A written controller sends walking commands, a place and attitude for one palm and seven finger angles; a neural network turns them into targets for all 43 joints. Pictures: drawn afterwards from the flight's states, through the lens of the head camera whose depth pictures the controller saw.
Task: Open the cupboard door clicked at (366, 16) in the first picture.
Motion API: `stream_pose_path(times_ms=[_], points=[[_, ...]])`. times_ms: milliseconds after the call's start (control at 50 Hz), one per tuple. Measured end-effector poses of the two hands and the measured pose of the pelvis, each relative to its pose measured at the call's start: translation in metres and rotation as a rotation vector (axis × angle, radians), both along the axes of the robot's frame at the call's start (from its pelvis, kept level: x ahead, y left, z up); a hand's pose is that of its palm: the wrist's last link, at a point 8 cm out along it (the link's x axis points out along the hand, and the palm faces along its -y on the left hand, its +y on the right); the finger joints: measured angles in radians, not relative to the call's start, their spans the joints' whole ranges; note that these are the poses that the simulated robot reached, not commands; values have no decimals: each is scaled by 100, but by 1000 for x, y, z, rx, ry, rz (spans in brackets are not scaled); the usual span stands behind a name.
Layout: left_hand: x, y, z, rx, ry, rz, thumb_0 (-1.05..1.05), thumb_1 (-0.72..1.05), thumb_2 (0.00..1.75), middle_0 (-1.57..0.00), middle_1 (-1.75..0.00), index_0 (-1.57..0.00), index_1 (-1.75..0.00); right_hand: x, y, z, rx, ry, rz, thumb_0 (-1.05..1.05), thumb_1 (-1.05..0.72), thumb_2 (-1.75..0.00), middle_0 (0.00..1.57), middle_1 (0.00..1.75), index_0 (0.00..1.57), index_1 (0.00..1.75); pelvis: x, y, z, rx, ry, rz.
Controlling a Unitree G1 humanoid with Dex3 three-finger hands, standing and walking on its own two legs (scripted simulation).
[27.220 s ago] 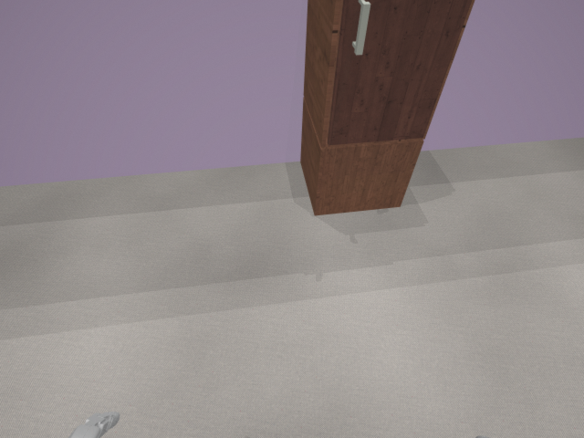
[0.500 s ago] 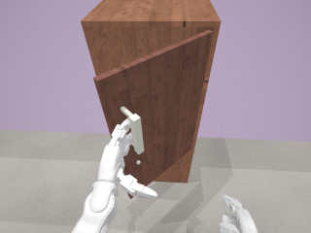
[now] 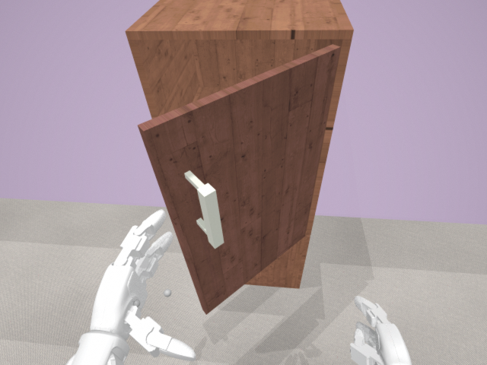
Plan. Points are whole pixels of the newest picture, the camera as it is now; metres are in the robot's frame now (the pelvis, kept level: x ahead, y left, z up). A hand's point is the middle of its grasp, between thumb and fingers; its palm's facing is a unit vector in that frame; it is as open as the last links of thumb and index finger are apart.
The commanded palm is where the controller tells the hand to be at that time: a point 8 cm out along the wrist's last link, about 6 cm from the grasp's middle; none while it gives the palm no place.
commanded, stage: slide the hand sideways off the handle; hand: left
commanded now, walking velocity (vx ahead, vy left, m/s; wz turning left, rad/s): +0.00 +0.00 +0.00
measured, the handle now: (204, 210) +0.33 +0.09 +0.11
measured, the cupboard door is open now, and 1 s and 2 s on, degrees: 45 45 45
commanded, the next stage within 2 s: draw the hand back to the body in 0.20 s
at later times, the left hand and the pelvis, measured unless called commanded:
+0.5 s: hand (130, 302) +0.18 +0.16 +0.11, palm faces -0.05 -1.00 -0.06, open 16.3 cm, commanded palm +0.15 +0.22 +0.12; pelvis -0.01 +0.01 +0.00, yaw +0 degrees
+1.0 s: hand (72, 290) +0.18 +0.23 +0.14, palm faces +0.22 -0.94 -0.26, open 14.9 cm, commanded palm +0.14 +0.28 +0.16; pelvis -0.01 +0.03 +0.02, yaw +0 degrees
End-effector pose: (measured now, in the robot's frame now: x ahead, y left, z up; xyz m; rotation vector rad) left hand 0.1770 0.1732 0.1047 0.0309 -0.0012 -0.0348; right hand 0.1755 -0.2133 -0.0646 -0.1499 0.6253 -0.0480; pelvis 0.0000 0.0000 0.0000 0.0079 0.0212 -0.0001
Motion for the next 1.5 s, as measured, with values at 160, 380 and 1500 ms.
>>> stream_pose_path(times_ms=[160,380,1500], points=[[-17,15,1,8,-9,-2,-2,-50,30,-15,-30,-15,-30,-6,-7,-3,-19,-13,-12,1,-91,-89,20,30,20,30,-3,0,-3,-6,7,8],[-18,25,1,-12,-42,-25,-2,-50,30,-15,-30,-15,-30,-16,-3,-3,-36,-43,-30,1,-91,-89,20,30,20,30,-12,8,-5,-18,9,11],[5,143,87,427,-94,428,0,60,78,-20,-30,-19,-30,25,18,16,-73,65,-25,1,-91,-89,21,30,20,30,25,26,29,-7,-71,-23]])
